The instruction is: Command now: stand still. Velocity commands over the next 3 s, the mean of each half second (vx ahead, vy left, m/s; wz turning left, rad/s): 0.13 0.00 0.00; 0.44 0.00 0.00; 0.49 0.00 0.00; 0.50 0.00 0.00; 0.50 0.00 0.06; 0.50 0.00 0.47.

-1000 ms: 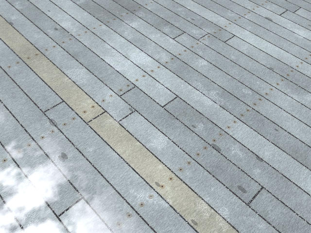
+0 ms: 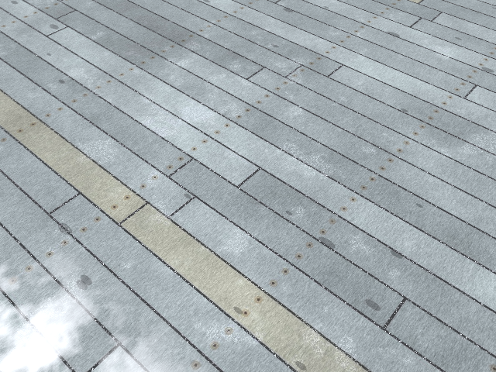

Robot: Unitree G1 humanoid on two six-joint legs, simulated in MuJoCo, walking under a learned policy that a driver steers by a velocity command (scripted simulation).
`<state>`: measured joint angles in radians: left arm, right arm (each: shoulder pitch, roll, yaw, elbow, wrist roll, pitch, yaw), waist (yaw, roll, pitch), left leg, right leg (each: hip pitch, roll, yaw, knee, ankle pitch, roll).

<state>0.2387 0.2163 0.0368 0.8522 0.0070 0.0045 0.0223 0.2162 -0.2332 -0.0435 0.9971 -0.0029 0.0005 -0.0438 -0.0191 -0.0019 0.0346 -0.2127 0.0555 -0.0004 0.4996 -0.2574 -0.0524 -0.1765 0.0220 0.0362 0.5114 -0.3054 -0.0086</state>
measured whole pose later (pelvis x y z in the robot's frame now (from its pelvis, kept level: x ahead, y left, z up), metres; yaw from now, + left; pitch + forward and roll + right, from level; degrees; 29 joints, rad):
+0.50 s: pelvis +0.05 +0.04 -0.01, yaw +0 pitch +0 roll +0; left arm 0.33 0.25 0.05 0.98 -0.04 -0.04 0.02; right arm 0.34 -0.21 -0.06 1.07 0.01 -0.10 0.00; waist -0.02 -0.04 -0.01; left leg -0.22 0.00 0.06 0.57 -0.34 0.03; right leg -0.27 0.00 0.06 0.86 -0.46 -0.02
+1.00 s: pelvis +0.31 -0.01 -0.01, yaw +1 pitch +1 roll -1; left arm 0.04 0.24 0.05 0.88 -0.02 -0.10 -0.04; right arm 0.41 -0.23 -0.03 1.03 0.03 -0.10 -0.01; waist -0.03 0.02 0.06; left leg -0.23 0.02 -0.05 1.16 -0.42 0.03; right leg -0.41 0.03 -0.07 0.54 -0.14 -0.06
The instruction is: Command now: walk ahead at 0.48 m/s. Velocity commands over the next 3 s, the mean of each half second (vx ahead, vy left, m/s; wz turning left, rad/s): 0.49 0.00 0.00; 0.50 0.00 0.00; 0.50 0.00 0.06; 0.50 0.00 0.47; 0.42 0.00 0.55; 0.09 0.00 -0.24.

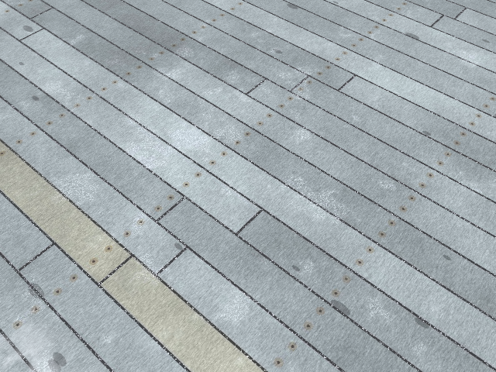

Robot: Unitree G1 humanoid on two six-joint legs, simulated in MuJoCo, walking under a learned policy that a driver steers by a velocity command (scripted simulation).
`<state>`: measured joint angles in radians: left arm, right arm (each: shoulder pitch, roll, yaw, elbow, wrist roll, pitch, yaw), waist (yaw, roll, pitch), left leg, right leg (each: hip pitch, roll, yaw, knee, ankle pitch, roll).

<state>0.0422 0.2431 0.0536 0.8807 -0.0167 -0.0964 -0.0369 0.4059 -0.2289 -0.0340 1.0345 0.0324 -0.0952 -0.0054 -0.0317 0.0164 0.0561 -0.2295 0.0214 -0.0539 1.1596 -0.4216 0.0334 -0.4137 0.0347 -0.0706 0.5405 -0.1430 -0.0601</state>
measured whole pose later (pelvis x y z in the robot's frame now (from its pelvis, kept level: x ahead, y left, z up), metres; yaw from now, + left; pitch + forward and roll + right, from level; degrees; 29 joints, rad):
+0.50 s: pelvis +0.29 +0.05 +0.00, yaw +0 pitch +2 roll -1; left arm 0.36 0.27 0.04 1.04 -0.02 -0.07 0.00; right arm 0.05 -0.24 -0.05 0.83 0.01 -0.10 0.03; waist 0.04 -0.01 0.04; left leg -0.48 0.01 0.05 0.57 -0.13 0.05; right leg -0.15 0.00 0.03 0.90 -0.47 -0.02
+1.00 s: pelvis +0.58 +0.03 +0.00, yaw +0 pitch +2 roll +2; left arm -0.01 0.23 0.04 0.86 -0.02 -0.10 -0.04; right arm 0.42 -0.26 -0.06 1.02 0.01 -0.06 -0.01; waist -0.06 -0.02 0.01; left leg 0.10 -0.01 0.05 0.31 -0.43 0.00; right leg -0.50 -0.03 -0.03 0.49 -0.03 -0.09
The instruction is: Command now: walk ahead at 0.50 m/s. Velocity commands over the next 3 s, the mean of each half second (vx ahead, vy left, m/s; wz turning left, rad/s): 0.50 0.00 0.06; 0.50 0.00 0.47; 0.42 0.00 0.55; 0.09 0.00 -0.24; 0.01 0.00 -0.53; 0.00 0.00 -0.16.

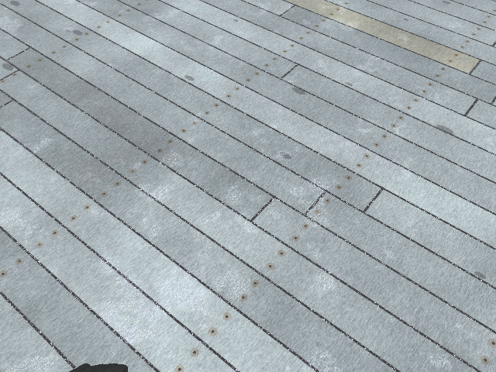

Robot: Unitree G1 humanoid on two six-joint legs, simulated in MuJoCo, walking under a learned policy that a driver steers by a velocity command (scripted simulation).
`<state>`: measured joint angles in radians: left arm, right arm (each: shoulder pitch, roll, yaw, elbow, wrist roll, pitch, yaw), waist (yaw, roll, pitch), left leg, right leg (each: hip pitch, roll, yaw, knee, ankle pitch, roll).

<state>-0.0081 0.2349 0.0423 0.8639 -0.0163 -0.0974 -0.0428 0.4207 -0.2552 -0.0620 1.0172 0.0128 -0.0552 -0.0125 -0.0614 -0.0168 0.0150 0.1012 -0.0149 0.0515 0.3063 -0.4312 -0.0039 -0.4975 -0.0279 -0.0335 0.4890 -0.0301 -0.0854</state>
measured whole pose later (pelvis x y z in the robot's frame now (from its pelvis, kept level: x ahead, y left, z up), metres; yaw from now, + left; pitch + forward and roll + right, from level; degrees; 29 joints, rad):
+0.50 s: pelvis +0.28 +0.00 +0.01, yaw +3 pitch +2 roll -2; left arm 0.35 0.26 0.06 1.03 -0.01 -0.07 0.01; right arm 0.04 -0.24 -0.05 0.84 0.02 -0.07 0.04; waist 0.07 0.03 0.01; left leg -0.59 0.07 0.02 0.55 0.01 0.06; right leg 0.10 0.04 -0.09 0.20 -0.33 -0.01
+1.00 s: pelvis +0.56 +0.05 +0.02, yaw +18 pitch +2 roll +0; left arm -0.02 0.27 0.05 0.80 -0.01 -0.12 -0.01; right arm 0.37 -0.27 -0.08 0.85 0.02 -0.05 -0.02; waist -0.09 -0.04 0.01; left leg -0.07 -0.10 -0.18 0.37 -0.33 0.06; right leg -0.55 -0.02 0.09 0.47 0.04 0.03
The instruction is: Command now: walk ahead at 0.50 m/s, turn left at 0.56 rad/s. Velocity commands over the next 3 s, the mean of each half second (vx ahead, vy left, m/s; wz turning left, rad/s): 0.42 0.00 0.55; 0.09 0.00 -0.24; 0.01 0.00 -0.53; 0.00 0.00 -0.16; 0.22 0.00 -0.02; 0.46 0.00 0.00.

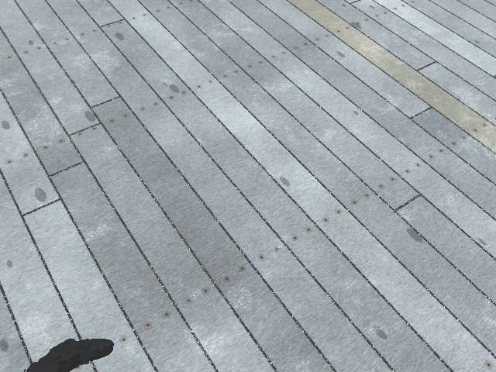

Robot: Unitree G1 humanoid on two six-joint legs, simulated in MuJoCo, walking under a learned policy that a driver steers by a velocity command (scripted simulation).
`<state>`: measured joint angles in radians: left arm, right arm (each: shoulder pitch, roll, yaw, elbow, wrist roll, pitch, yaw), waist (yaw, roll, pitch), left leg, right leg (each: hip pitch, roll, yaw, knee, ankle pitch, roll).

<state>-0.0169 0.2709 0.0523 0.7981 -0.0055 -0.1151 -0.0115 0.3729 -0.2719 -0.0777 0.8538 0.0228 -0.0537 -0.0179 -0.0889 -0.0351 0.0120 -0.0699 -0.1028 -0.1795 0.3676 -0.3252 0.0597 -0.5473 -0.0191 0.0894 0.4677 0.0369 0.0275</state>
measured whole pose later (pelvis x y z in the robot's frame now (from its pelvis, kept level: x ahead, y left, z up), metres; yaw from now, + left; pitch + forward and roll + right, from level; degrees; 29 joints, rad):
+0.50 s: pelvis +0.25 +0.00 -0.01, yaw +17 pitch +2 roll -2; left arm 0.28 0.30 0.07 0.90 -0.02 -0.06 0.01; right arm 0.08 -0.28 -0.07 0.62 0.01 -0.03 0.04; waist 0.09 0.03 0.06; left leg -0.58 0.05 0.01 0.59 -0.04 0.05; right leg 0.00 -0.02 -0.20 0.33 -0.36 0.02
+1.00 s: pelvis +0.33 +0.00 -0.01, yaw +5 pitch +1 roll +3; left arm 0.22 0.30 0.08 0.81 0.01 0.05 0.01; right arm 0.08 -0.29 -0.09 0.80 0.00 0.02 -0.04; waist 0.03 0.02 0.03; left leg -0.36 0.10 0.19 0.65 -0.34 -0.03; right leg -0.33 -0.04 -0.05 0.65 -0.34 -0.04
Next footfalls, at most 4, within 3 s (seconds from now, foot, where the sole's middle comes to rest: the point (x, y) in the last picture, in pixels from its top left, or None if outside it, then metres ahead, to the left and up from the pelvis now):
0.06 right None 0.21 -0.13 -0.78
0.54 left None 0.40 0.17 -0.78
0.96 right None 0.39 -0.09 -0.78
1.48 left None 0.43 0.14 -0.78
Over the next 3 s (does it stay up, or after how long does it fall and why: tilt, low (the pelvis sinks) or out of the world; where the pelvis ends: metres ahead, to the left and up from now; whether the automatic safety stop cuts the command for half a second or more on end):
stays up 0.72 -0.09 0.00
